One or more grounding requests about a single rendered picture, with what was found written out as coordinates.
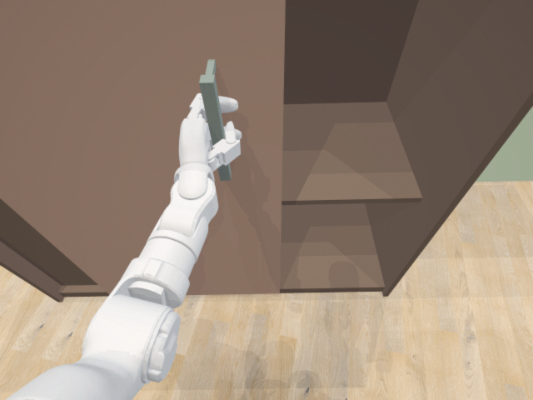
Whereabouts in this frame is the robot left upper arm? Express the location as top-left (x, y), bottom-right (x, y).
top-left (6, 294), bottom-right (181, 400)

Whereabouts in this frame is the left robot forearm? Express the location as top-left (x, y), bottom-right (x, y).
top-left (82, 163), bottom-right (218, 355)

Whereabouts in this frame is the wardrobe door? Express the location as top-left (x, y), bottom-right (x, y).
top-left (0, 0), bottom-right (286, 295)
top-left (0, 198), bottom-right (98, 286)

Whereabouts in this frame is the handle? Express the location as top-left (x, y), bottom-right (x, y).
top-left (199, 59), bottom-right (232, 181)

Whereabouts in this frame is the left robot hand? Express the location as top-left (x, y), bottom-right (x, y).
top-left (179, 93), bottom-right (242, 172)

